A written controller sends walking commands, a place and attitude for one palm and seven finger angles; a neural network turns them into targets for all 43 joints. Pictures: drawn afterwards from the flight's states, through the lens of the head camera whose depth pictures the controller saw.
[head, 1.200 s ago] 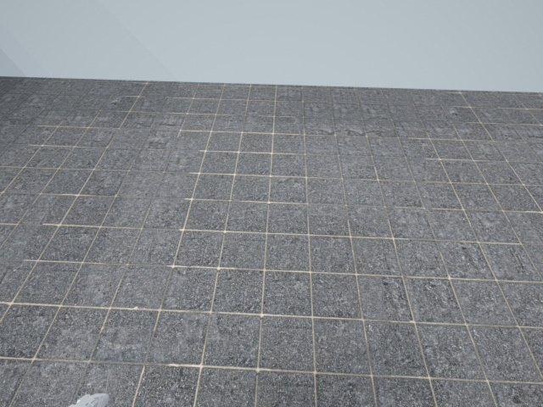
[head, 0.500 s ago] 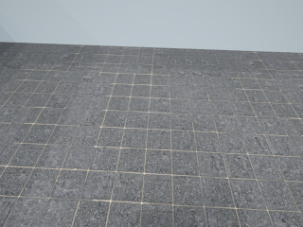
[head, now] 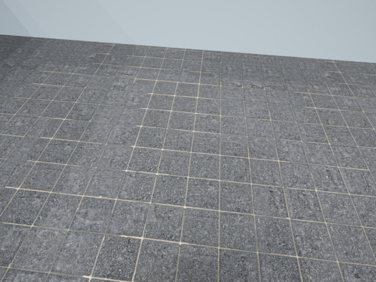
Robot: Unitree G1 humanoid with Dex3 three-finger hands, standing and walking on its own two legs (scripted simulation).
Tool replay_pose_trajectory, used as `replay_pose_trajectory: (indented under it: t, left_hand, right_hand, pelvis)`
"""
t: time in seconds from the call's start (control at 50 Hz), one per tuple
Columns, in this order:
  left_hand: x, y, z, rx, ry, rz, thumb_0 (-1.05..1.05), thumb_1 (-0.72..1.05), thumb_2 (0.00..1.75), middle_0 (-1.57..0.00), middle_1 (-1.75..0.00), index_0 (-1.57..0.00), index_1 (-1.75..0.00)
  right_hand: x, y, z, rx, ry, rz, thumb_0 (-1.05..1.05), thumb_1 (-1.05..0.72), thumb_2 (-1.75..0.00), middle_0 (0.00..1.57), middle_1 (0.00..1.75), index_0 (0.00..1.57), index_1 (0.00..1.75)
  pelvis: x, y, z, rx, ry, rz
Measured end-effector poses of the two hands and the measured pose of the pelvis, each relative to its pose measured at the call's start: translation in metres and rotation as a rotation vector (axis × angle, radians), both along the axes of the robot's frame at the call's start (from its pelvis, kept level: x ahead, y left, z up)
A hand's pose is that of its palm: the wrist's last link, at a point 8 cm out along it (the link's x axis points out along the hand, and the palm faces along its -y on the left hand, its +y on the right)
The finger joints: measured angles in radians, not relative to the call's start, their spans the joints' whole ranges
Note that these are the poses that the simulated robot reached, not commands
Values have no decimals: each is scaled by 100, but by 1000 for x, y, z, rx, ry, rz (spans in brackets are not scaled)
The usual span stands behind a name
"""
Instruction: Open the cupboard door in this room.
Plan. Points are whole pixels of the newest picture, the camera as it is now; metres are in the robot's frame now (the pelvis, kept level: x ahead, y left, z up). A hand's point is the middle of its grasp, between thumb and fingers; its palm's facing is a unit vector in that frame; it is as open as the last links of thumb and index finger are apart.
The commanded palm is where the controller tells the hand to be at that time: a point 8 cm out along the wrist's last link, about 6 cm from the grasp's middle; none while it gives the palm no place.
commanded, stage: turn or walk to find it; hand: left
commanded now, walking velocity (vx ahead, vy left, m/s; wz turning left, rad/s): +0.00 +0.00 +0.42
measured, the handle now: out of the picture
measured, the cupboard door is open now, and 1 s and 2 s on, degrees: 0 0 0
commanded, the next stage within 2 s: none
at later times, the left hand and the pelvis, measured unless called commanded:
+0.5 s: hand out of the picture -0.02 +0.18 -0.16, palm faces +0.24 -0.93 -0.28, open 7.4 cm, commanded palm none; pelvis -0.03 -0.03 +0.00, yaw +14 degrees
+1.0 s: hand out of the picture -0.07 +0.22 -0.16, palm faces +0.45 -0.86 -0.26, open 7.4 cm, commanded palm none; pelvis -0.05 -0.01 +0.00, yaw +25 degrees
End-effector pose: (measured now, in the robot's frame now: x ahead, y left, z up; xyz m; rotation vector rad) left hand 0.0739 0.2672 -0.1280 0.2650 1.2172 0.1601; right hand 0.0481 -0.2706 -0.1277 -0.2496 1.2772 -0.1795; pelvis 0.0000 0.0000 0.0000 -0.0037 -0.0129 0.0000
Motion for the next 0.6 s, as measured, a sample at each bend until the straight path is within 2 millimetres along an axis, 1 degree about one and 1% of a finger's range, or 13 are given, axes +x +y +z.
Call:
replay_pose_trajectory:
  t: [0.08, 0.12, 0.16, 0.22, 0.28, 0.3, 0.34, 0.4, 0.46, 0.54, 0.6]
  left_hand:
    - [-16, -4, -13, -34, 28, 34, 0, 90, 89, -20, -29, -20, -30]
    - [-23, -6, -15, -38, 39, 55, 1, 90, 89, -20, -29, -20, -30]
    - [-30, -9, -13, -37, 42, 79, 1, 90, 89, -20, -29, -20, -30]
    - [-39, -16, -6, -32, 28, 117, 1, 90, 89, -20, -29, -20, -30]
    - [-50, -25, 0, -18, -1, 151, 1, 90, 89, -20, -29, -20, -30]
    - [-54, -27, -1, -7, -12, 159, 1, 90, 89, -20, -29, -20, -30]
    - [-66, -32, 2, 4, -15, 180, 0, 90, 89, -20, -29, -20, -30]
    - [-87, -38, 8, 8, -6, 219, 0, 90, 89, -20, -29, -20, -30]
    - [-105, -41, 9, 4, 14, 253, 0, 90, 89, -20, -29, -20, -30]
    - [-129, -42, 4, -15, 31, 303, 1, 90, 89, -20, -29, -20, -30]
    - [-149, -37, -3, -34, 49, 347, 0, 90, 89, -20, -30, -20, -30]
  right_hand:
    - [-3, 22, -7, 32, 14, 14, 1, -90, -90, 20, 30, 20, 30]
    - [-5, 31, -9, 52, 18, 21, 1, -90, -90, 20, 30, 20, 30]
    - [-6, 36, -10, 69, 25, 31, 1, -90, -90, 20, 30, 20, 30]
    - [-7, 37, -12, 89, 36, 50, 1, -90, -90, 20, 30, 20, 30]
    - [-5, 28, -19, 102, 37, 68, 1, -90, -90, 21, 30, 20, 30]
    - [-3, 23, -23, 106, 32, 72, 1, -90, -90, 21, 30, 20, 30]
    - [3, 15, -24, 101, 29, 85, 1, -90, -90, 21, 30, 20, 30]
    - [15, 5, -19, 89, 18, 110, 1, -90, -90, 20, 30, 20, 30]
    - [28, 1, -12, 75, -2, 137, 1, -90, -90, 20, 30, 20, 30]
    - [46, 6, -5, 53, -13, 197, 1, -91, -90, 20, 30, 19, 30]
    - [62, 20, 0, 38, -28, 255, 1, -91, -90, 20, 30, 19, 30]
  pelvis:
    - [-2, 5, -6, 7, 6, 22]
    - [-4, 4, -6, 10, 12, 36]
    - [-7, 1, -4, 9, 19, 55]
    - [-11, -6, -1, 3, 29, 86]
    - [-16, -16, -3, 6, 34, 116]
    - [-17, -19, -7, 12, 35, 123]
    - [-21, -24, -6, 9, 22, 146]
    - [-23, -27, -2, 20, 6, 181]
    - [-24, -27, 2, 33, -1, 216]
    - [-28, -24, 3, 38, 2, 258]
    - [-32, -17, 1, 32, 8, 288]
